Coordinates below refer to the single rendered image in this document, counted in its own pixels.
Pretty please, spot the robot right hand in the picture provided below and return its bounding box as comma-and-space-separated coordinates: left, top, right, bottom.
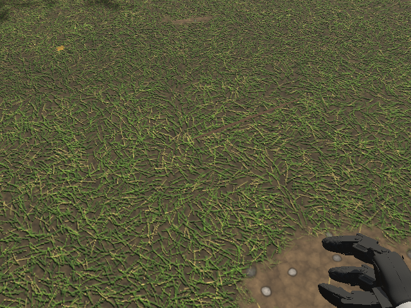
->
318, 233, 411, 308

